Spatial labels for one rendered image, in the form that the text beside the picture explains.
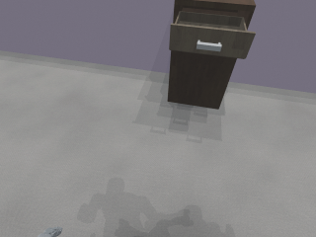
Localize left robot hand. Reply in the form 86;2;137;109
38;226;63;237

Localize drawer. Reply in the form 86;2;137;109
169;11;256;59

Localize cabinet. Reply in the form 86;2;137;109
167;0;256;110

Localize handle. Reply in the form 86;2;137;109
197;40;222;52

